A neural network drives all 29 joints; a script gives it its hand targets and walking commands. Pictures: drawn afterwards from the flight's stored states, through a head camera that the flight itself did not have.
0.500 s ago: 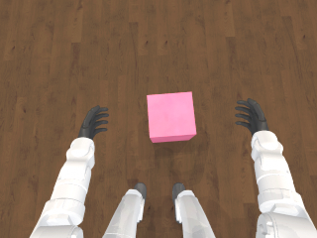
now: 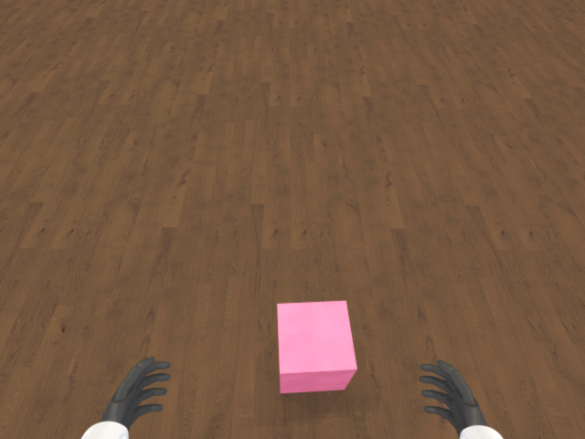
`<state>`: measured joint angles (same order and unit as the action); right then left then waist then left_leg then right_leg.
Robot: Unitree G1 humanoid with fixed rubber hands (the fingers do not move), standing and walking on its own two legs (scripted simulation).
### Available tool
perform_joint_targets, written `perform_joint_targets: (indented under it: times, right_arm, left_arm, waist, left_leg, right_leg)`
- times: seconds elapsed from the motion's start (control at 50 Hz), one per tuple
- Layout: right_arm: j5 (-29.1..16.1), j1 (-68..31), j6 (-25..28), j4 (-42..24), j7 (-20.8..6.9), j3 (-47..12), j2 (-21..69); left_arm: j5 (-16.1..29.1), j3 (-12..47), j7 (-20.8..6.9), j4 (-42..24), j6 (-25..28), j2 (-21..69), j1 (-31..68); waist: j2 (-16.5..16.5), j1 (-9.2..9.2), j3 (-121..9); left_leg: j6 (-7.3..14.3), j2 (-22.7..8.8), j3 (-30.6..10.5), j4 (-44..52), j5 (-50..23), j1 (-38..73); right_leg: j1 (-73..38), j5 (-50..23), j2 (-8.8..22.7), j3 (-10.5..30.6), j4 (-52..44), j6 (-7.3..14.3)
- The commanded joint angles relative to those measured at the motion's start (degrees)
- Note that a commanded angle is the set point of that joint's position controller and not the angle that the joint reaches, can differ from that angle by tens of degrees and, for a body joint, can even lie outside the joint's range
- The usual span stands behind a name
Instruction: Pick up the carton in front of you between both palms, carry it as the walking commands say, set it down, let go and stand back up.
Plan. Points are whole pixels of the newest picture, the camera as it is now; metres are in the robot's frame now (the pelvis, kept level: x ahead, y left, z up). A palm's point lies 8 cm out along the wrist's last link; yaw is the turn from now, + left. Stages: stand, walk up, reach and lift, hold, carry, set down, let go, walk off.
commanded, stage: let go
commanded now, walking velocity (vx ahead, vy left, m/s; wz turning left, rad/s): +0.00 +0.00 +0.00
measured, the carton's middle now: (312, 348) +0.44 -0.06 -0.65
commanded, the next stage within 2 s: stand in 0.44 s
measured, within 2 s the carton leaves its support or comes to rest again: neither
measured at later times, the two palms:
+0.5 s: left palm (114, 423) +0.15 +0.24 -0.07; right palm out of the picture +0.14 -0.25 -0.08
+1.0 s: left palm (89, 433) +0.14 +0.28 -0.10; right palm out of the picture +0.15 -0.29 -0.08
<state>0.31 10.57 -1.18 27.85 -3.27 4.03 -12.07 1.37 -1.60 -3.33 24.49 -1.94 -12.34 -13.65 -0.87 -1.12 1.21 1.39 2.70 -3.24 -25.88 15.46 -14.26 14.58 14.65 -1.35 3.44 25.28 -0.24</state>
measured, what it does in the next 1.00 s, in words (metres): stands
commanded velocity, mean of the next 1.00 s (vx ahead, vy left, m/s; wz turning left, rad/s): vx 0.00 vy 0.00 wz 0.00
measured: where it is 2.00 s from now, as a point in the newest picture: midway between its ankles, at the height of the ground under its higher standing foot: outside the picture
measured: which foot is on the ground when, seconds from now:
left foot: down 0.00-1.00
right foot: down 0.00-1.00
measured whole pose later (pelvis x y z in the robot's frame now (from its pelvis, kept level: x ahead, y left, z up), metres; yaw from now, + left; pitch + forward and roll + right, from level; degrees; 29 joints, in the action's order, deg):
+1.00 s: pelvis +0.01 +0.00 +0.00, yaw +1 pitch +0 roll -1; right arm 1.7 10.7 -0.4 42.4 1.3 2.0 -19.2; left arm -1.9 -1.8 1.5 46.2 -0.3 -18.9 -8.3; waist 0.2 0.0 0.7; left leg 1.1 2.1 -3.6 -28.5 18.6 -9.3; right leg 8.9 17.7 -1.5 1.8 27.1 0.2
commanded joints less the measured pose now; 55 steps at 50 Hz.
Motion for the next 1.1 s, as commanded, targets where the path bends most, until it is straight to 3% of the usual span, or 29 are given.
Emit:
perform_joint_targets:
  times: [0.0,0.12,0.32,0.34,0.36,0.42,0.44,0.5,0.62,0.72,0.88,1.08]
  right_arm:
    - [0.02,-0.38,-0.87,-6.55,-0.28,0.93,-5.58]
    - [0.22,-0.73,-4.52,-8.43,-1.26,0.34,-5.71]
    - [0.6,-0.49,-6.45,-9.59,-1.05,0.28,-5.53]
    - [-0.56,3.15,-4.67,-6.62,-0.02,0.84,-5.31]
    - [-0.28,2.13,-4.3,-7.56,0.44,0.23,-5.47]
    - [-0.31,0.45,-4.25,-8.26,0.77,0.01,-6.07]
    - [1.98,-1.73,-2.66,-1.17,2.84,1.22,-12.27]
    - [2.47,0.24,-0.71,0.84,3.56,1.23,-12.01]
    - [2.0,-0.85,0.87,4.39,3.57,0.94,-13.06]
    - [1.77,-0.2,1.13,7.16,4.23,0.81,-14.43]
    - [1.51,-0.24,1.39,10.13,4.78,0.47,-15.75]
    - [1.27,-1.31,1.77,13.28,5.01,-0.1,-16.34]
  left_arm:
    - [-0.05,-0.85,-0.3,-5.62,-0.54,-4.63,2.34]
    - [-1.56,-1.7,-0.31,-5.54,-4.07,-4.84,2.9]
    - [-2.45,-2.59,-0.56,-6.28,-5.98,-4.69,3.19]
    - [-3.48,-2.36,0.92,-10.01,-9.1,-6.22,4.54]
    - [-3.01,-1.67,1.57,-9.06,-9.85,-5.47,3.73]
    - [-2.49,-1.07,2.43,-9.47,-10.9,-4.7,3.79]
    - [-3.12,-3.5,4.68,0.51,-6.25,-12.2,5.04]
    - [-4.04,-3.16,5.02,3.33,-1.68,-11.59,5.36]
    - [-3.65,-3.01,4.34,9.25,1.07,-12.05,6.18]
    - [-3.54,-2.82,4.88,13.38,1.82,-13.57,5.98]
    - [-3.35,-2.37,5.07,17.37,2.31,-14.7,6.32]
    - [-3.17,-1.96,5.02,20.64,2.51,-15.24,7.33]
  waist:
    - [0.53,1.11,-4.11]
    - [-1.08,0.67,1.78]
    - [0.39,0.84,2.07]
    - [-1.55,1.26,-1.47]
    - [0.22,1.42,-0.75]
    - [0.9,0.86,0.27]
    - [5.05,-0.48,2.24]
    - [2.61,1.23,1.69]
    - [0.28,0.96,-3.86]
    - [0.12,1.19,-5.2]
    - [0.39,1.15,-5.1]
    - [0.59,1.0,-4.1]
  left_leg:
    - [-2.93,-1.37,1.01,4.58,-14.97,5.91]
    - [-2.66,-1.63,1.43,5.47,-9.36,5.02]
    - [-2.33,-1.27,1.72,4.34,-11.54,8.19]
    - [-2.9,0.22,1.84,2.4,-11.88,8.7]
    - [-2.74,-0.01,1.71,2.08,-11.53,8.29]
    - [-2.57,0.01,1.73,1.68,-10.29,6.31]
    - [-2.71,-3.31,-0.78,0.27,-5.16,-0.21]
    - [-1.64,-3.75,-2.6,0.24,1.99,0.65]
    - [-1.05,-5.42,-3.96,-0.8,-9.45,1.76]
    - [-1.01,-5.89,-4.12,-1.3,-16.54,3.99]
    - [-0.73,-6.37,-4.36,-0.75,-21.2,5.64]
    - [-0.49,-6.83,-4.85,1.24,-20.87,6.18]
  right_leg:
    - [-6.98,-11.44,-1.06,-2.74,-3.14,-0.41]
    - [-9.32,-6.6,-0.92,-3.1,-3.43,-0.1]
    - [-11.04,-9.75,-0.97,-2.54,-3.01,-0.36]
    - [-12.82,-12.94,-0.67,-2.32,-1.25,0.28]
    - [-11.72,-13.62,-0.77,-2.36,-0.98,0.02]
    - [-11.44,-12.29,-0.59,-2.33,-0.74,0.13]
    - [-2.27,-2.21,2.66,0.02,-0.97,-1.13]
    - [1.42,7.9,3.68,2.96,-2.74,0.06]
    - [-3.76,-7.75,3.88,2.15,0.77,0.23]
    - [-5.61,-14.76,4.53,2.29,1.0,0.43]
    - [-7.63,-18.89,5.14,2.24,0.44,0.61]
    - [-8.8,-17.71,5.53,2.38,-1.15,0.83]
